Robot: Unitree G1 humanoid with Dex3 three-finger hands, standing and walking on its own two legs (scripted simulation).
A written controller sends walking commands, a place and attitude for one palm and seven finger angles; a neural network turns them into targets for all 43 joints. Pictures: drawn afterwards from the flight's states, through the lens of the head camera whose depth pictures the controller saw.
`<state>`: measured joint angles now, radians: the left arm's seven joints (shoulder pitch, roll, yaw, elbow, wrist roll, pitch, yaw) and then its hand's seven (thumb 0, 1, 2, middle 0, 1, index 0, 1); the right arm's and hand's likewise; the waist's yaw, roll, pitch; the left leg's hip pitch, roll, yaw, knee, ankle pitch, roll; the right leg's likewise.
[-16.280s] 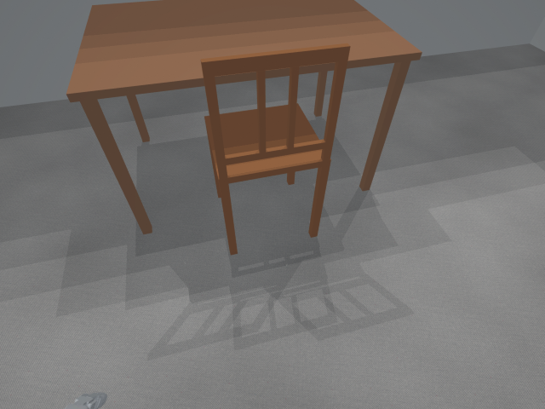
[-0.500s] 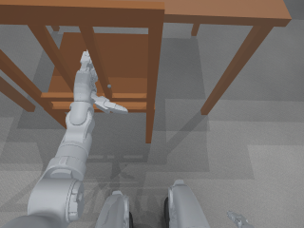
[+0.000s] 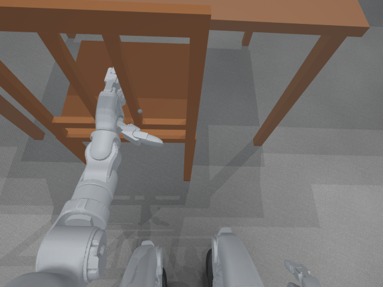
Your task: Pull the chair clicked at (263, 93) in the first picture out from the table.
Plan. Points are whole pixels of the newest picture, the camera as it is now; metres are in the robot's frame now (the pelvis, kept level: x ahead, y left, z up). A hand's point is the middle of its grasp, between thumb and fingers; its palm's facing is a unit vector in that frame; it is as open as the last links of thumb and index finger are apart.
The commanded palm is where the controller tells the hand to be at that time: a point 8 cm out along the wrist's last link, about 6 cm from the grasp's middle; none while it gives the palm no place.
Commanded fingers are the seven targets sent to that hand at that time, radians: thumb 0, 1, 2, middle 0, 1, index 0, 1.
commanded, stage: hook a spindle and tug to test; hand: left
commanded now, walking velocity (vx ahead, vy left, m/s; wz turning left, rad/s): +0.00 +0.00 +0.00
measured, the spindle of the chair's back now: (81, 86) +0.52 +0.20 +0.04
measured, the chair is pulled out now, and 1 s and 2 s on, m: -0.02 0.00 0.07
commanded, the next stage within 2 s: step backward, pulling the chair out in 1.40 s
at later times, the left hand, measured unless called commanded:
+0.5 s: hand (137, 109) +0.47 +0.09 +0.03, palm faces -0.08 -1.00 -0.03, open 11.2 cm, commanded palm +0.44 +0.13 +0.03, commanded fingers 0.00 0.40 0.68 -0.50 -1.45 -0.50 -1.45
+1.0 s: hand (141, 110) +0.47 +0.08 +0.03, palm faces -0.08 -1.00 -0.03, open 5.3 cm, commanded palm +0.43 +0.13 +0.03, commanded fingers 0.00 0.90 0.90 -0.50 -1.45 -0.50 -1.45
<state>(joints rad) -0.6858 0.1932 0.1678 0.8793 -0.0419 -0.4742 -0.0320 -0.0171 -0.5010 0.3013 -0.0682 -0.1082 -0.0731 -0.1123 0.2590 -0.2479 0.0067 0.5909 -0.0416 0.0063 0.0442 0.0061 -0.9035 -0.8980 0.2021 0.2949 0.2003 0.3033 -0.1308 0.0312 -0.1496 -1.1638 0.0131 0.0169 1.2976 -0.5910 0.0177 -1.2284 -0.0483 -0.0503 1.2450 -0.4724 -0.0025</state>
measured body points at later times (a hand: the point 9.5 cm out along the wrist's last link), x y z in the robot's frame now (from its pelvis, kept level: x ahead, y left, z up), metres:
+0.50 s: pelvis +0.00 +0.00 +0.00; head +0.15 +0.00 +0.43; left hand +0.47 +0.14 +0.03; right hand +0.07 -0.26 -0.12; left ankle +0.01 +0.11 -0.62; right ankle +0.05 -0.12 -0.62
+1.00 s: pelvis +0.01 +0.00 +0.01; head +0.16 +0.00 +0.43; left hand +0.46 +0.13 +0.03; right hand +0.09 -0.25 -0.12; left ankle +0.01 +0.11 -0.62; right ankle +0.05 -0.12 -0.62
